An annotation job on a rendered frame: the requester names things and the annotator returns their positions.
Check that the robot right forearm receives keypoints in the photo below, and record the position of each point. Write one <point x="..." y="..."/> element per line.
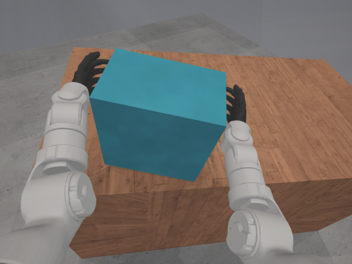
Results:
<point x="247" y="187"/>

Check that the left robot upper arm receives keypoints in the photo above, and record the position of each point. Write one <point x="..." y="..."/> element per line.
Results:
<point x="54" y="207"/>

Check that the right robot upper arm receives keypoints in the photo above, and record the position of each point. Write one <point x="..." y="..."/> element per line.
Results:
<point x="261" y="237"/>

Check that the carton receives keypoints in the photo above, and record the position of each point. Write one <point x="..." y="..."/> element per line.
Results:
<point x="157" y="115"/>

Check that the robot left forearm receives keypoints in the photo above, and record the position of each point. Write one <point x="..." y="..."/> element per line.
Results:
<point x="65" y="134"/>

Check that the right robot hand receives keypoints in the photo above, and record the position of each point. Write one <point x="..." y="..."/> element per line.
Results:
<point x="238" y="109"/>

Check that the pedestal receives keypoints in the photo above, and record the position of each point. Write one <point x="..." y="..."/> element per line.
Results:
<point x="300" y="115"/>

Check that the left robot hand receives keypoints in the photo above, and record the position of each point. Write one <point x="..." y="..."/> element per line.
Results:
<point x="86" y="70"/>

